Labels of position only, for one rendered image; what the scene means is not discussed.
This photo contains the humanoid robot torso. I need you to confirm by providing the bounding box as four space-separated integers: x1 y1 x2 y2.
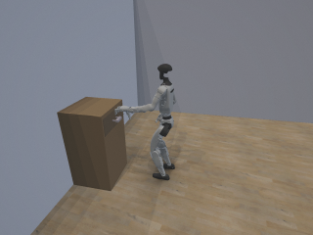
158 83 174 130

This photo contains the right robot upper arm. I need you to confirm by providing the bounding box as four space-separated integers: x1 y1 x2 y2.
171 82 177 105

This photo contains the handle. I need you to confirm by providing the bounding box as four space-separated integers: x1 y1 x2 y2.
112 116 122 122

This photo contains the right robot hand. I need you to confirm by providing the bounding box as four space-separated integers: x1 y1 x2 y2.
156 113 163 124

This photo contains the cabinet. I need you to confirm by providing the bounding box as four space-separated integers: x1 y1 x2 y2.
57 97 127 191

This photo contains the left robot upper arm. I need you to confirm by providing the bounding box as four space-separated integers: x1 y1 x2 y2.
150 86 167 112

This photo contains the left robot forearm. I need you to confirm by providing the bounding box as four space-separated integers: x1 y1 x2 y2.
127 104 153 114

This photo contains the drawer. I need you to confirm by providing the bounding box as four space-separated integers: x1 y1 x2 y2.
103 104 123 137

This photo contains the robot left thigh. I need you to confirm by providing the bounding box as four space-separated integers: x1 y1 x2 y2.
150 124 169 155

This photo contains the left robot hand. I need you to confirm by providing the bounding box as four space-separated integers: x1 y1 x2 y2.
114 106 131 119

